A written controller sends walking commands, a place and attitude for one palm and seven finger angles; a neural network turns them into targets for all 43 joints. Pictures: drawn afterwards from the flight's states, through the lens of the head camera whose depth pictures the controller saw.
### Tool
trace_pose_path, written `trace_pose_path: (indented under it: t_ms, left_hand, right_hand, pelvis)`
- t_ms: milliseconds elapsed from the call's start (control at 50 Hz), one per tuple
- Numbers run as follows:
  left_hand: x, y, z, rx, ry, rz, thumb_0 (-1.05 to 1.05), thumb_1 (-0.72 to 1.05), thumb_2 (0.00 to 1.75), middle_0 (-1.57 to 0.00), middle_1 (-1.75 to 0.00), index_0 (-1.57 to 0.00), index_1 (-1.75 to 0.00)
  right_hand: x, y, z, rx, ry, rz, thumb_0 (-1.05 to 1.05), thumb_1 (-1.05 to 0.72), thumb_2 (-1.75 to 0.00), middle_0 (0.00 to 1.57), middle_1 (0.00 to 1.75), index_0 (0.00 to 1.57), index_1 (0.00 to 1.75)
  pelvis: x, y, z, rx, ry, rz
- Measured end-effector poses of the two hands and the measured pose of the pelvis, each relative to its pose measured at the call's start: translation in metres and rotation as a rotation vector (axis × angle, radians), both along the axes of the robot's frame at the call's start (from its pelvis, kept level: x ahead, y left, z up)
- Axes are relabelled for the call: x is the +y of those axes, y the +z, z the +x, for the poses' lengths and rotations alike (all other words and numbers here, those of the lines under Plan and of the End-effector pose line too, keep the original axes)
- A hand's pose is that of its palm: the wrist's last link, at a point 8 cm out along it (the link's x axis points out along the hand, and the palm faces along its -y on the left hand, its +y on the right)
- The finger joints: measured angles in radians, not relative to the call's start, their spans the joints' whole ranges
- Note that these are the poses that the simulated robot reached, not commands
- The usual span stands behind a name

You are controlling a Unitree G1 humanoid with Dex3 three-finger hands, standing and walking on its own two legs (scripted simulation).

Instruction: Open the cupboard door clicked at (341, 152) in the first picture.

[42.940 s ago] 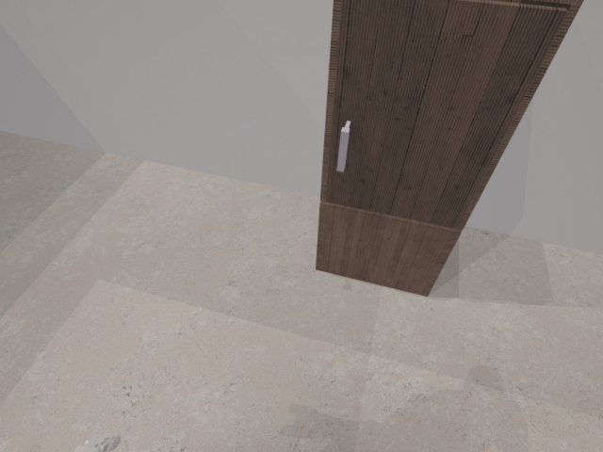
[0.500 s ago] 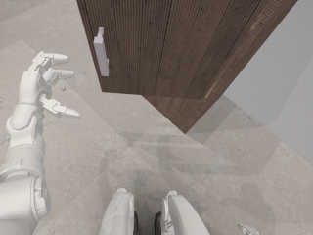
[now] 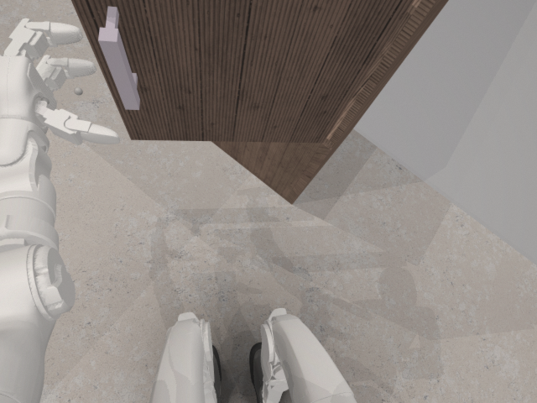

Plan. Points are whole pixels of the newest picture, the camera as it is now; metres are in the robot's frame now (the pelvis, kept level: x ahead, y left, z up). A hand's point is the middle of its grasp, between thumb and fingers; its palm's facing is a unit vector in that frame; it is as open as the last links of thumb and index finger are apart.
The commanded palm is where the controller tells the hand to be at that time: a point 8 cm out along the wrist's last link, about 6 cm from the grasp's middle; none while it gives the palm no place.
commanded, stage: move the hooked fingers beside the handle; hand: left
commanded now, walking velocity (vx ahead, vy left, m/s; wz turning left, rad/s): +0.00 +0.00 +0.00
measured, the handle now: (123, 62) +0.57 +0.16 +0.05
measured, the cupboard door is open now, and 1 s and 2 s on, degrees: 42 42 42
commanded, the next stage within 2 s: slide the fingers in behind the handle in 0.70 s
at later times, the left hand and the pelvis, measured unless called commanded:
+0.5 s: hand (80, 98) +0.52 +0.21 +0.04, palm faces +0.01 -1.00 -0.01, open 14.0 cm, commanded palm +0.50 +0.24 +0.04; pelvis +0.00 +0.00 +0.01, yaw +0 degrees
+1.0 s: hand (90, 99) +0.52 +0.20 +0.04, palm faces -0.01 -1.00 -0.01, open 14.0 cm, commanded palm +0.50 +0.22 +0.04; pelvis +0.00 +0.00 +0.01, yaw +1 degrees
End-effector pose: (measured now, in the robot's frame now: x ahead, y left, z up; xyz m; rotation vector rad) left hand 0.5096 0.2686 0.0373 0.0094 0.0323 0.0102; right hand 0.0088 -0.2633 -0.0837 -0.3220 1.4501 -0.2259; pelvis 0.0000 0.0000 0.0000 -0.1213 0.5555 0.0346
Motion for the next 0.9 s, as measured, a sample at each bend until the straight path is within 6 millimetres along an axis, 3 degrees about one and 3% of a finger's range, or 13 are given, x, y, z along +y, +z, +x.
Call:
trace_pose_path:
  t_ms: [160, 380, 500, 720, 900]
  left_hand:
    - [0.002, -0.003, -0.011, 0.021, -0.004, 0.011, -0.02, -0.5, 0.3, -0.3, -1.2, -0.3, -1.2]
    - [-0.004, 0.007, -0.012, 0.002, -0.004, 0.005, -0.02, -0.5, 0.3, -0.3, -1.2, -0.3, -1.2]
    - [-0.004, 0.0, -0.011, 0.018, 0.003, 0.0, -0.01, -0.5, 0.3, -0.31, -1.2, -0.3, -1.2]
    - [0.005, -0.001, -0.021, 0.007, 0.004, 0.008, -0.02, -0.5, 0.3, -0.3, -1.2, -0.3, -1.2]
    - [-0.005, 0.005, -0.016, -0.001, -0.012, 0.004, -0.02, -0.5, 0.3, -0.3, -1.2, -0.3, -1.2]
  right_hand:
    - [0.008, 0.001, -0.003, 0.032, -0.022, 0.039, 0.0, -0.91, -0.9, 0.2, 0.3, 0.2, 0.3]
    - [0.001, 0.006, 0.023, -0.027, 0.025, 0.019, 0.0, -0.91, -0.9, 0.2, 0.3, 0.2, 0.3]
    - [-0.005, 0.006, 0.032, -0.066, 0.033, 0.002, 0.0, -0.91, -0.9, 0.2, 0.3, 0.2, 0.3]
    - [0.0, -0.001, 0.025, -0.029, 0.03, 0.022, 0.0, -0.91, -0.9, 0.2, 0.3, 0.2, 0.3]
    - [0.002, 0.002, 0.019, -0.03, 0.02, 0.02, 0.0, -0.91, -0.9, 0.2, 0.3, 0.2, 0.3]
  pelvis:
    - [0.001, 0.007, 0.004, -0.008, -0.005, 0.006]
    - [-0.001, 0.011, 0.006, -0.018, 0.015, 0.003]
    - [-0.002, 0.007, 0.005, -0.018, 0.005, 0.006]
    - [-0.002, 0.006, 0.003, -0.021, 0.011, 0.004]
    - [-0.001, 0.007, 0.002, -0.021, 0.014, 0.001]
